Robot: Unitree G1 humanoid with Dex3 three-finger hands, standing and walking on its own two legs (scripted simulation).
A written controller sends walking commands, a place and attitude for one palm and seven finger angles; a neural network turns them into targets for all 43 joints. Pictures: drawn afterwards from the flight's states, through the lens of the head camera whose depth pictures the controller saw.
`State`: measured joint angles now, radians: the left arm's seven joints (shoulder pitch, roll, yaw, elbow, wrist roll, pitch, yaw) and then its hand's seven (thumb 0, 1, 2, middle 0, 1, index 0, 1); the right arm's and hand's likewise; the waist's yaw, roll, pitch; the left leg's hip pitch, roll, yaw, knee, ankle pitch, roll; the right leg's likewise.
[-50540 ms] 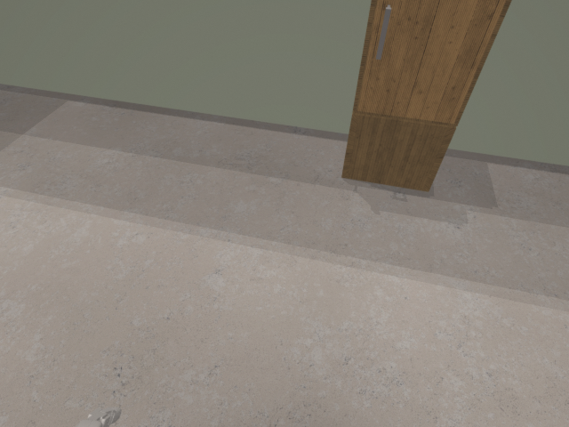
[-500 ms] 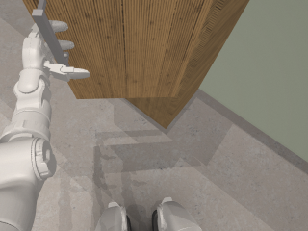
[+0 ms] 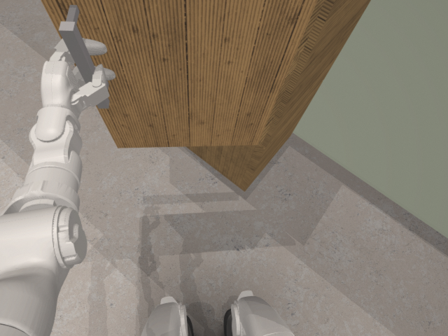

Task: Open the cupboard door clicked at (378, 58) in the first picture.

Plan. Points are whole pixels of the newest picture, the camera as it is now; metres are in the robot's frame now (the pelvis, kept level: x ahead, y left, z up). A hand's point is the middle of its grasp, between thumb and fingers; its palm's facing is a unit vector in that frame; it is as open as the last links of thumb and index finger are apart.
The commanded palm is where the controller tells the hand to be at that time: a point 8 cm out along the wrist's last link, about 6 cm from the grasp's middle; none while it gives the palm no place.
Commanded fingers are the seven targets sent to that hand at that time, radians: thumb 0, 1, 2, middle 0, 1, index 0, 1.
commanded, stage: close the thumb around the handle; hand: left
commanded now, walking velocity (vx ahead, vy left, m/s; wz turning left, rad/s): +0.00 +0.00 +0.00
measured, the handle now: (90, 63) +0.58 +0.19 +0.07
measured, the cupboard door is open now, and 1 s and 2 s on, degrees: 43 81 83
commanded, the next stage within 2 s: pull the door open along its arc in 0.02 s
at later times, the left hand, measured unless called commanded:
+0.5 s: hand (102, 109) +0.48 +0.16 +0.07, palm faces -0.04 -1.00 -0.02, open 5.6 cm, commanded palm +0.42 +0.21 +0.07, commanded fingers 0.00 0.90 0.90 -0.40 -1.35 -0.40 -1.35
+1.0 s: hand (169, 209) +0.31 +0.06 +0.08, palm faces +0.31 -0.95 +0.05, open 6.2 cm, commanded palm +0.24 +0.14 +0.07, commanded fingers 0.00 0.90 0.90 -0.40 -1.35 -0.40 -1.35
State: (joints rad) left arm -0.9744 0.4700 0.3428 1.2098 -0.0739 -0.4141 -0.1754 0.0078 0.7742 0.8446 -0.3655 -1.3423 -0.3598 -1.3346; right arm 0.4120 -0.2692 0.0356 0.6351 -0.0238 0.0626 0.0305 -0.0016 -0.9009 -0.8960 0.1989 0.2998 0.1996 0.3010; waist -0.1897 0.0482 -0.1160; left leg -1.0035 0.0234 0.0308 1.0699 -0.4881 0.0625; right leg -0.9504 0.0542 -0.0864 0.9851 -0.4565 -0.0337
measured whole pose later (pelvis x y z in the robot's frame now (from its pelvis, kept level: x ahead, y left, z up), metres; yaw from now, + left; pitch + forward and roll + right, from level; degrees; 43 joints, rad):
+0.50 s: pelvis +0.01 +0.00 +0.01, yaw -1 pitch +22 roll -3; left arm -0.67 0.38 0.33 0.94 -0.14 -0.40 -0.22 0.01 0.76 0.77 -0.37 -1.35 -0.35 -1.35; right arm 0.43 -0.26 0.02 0.58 0.01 0.10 0.04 0.00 -0.90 -0.90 0.20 0.30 0.20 0.30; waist -0.15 0.05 -0.15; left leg -0.88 0.03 0.07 0.98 -0.48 0.06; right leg -0.85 0.06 -0.05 0.92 -0.44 -0.03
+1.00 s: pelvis +0.01 -0.03 +0.02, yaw +1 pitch +12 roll +0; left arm 0.09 -0.09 -0.13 0.17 0.02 -0.28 0.41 0.02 0.66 0.70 -0.36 -1.27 -0.37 -1.31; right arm 0.18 -0.17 0.03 0.49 -0.04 0.07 0.06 0.00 -0.90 -0.90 0.20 0.30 0.20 0.30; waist -0.01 0.02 -0.16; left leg -0.67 0.01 0.06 0.93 -0.46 0.02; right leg -0.67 0.05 -0.05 0.93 -0.47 -0.07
